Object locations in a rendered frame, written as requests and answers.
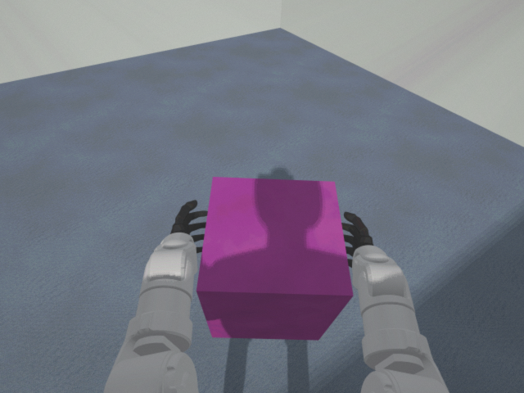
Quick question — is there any robot right forearm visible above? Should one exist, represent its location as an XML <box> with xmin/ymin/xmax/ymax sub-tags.
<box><xmin>352</xmin><ymin>245</ymin><xmax>449</xmax><ymax>392</ymax></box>

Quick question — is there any robot left upper arm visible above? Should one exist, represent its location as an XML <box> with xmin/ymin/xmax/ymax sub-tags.
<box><xmin>105</xmin><ymin>350</ymin><xmax>199</xmax><ymax>393</ymax></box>

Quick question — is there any robot left forearm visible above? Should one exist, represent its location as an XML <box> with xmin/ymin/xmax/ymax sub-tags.
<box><xmin>103</xmin><ymin>233</ymin><xmax>197</xmax><ymax>393</ymax></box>

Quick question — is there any right robot hand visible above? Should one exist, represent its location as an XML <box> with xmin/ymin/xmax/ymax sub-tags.
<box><xmin>341</xmin><ymin>212</ymin><xmax>373</xmax><ymax>268</ymax></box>

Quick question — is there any carton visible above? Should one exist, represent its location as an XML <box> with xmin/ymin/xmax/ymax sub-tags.
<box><xmin>196</xmin><ymin>177</ymin><xmax>353</xmax><ymax>341</ymax></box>

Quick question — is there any left robot hand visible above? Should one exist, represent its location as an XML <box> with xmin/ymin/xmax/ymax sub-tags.
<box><xmin>170</xmin><ymin>200</ymin><xmax>208</xmax><ymax>253</ymax></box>

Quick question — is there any robot right upper arm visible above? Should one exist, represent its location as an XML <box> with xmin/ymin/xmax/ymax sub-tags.
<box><xmin>361</xmin><ymin>368</ymin><xmax>449</xmax><ymax>393</ymax></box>

